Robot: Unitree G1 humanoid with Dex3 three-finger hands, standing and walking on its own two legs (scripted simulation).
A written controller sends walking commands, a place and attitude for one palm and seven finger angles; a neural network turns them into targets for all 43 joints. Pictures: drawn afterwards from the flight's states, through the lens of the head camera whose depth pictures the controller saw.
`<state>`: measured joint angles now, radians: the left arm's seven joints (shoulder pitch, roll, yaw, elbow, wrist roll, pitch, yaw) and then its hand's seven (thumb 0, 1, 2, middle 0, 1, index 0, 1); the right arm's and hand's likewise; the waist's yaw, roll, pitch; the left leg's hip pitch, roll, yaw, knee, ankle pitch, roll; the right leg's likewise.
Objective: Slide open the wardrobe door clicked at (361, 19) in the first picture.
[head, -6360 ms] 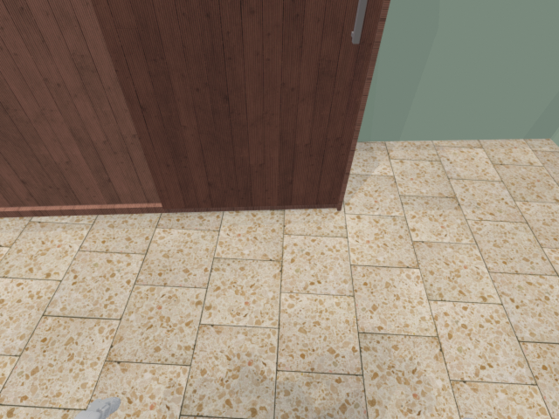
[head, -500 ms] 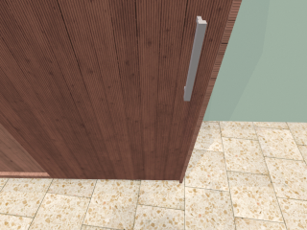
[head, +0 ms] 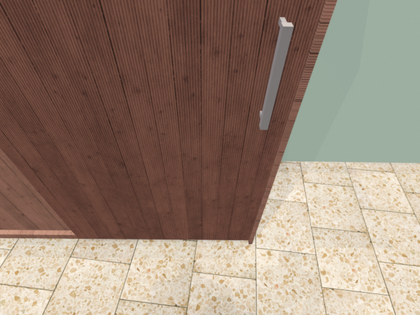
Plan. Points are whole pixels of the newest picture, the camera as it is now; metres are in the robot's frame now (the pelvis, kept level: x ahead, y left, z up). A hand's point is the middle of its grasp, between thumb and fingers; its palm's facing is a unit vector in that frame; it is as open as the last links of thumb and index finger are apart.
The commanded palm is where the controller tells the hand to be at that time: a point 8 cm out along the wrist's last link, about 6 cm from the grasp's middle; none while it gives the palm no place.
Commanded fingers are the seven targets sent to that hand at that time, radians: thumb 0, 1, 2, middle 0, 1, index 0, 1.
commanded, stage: come to a stop and stand still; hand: right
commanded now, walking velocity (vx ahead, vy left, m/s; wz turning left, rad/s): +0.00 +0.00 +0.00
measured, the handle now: (271, 79) +0.56 -0.10 +0.17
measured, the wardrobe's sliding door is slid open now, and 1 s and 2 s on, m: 0.00 0.00 0.00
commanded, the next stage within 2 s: look again from close up in 0.26 s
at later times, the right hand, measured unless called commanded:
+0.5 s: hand out of the picture -0.02 -0.16 -0.18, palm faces +0.01 +0.98 -0.19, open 7.4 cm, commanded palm none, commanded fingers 0.00 -0.90 -0.90 0.20 0.30 0.20 0.30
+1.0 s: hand out of the picture +0.01 -0.17 -0.18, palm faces +0.00 +0.98 -0.21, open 7.3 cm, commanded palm none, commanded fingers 0.00 -0.90 -0.90 0.20 0.30 0.20 0.30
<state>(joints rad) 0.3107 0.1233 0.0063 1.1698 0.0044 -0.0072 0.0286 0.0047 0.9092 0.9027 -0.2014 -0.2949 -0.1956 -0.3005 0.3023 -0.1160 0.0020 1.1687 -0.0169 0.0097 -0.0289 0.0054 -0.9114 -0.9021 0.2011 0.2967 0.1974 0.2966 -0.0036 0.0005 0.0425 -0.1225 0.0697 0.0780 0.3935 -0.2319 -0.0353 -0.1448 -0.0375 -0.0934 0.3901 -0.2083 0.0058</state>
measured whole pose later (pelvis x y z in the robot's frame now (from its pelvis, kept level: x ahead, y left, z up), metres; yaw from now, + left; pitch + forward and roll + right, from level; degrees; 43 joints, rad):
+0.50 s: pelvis -0.01 +0.00 -0.01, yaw +0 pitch -1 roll +0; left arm 0.31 0.16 0.01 1.08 0.01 -0.02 0.01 0.01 0.92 0.90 -0.20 -0.29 -0.19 -0.30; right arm 0.31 -0.12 0.01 1.12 -0.02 -0.02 -0.03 0.01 -0.91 -0.90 0.20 0.30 0.20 0.30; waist 0.01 -0.03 0.02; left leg -0.22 0.06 0.08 0.51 -0.28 -0.02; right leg -0.26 -0.06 -0.08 0.53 -0.26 0.01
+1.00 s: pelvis +0.00 +0.01 -0.01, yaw +0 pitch -1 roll -1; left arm 0.29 0.16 -0.01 1.09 0.01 -0.02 0.01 0.01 0.91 0.90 -0.20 -0.29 -0.20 -0.30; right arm 0.27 -0.16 0.01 1.08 -0.02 -0.01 -0.02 0.01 -0.92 -0.90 0.20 0.30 0.20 0.30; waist 0.00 -0.01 0.03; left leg -0.20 0.07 0.07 0.52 -0.30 -0.02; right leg -0.21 -0.05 -0.09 0.48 -0.25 0.02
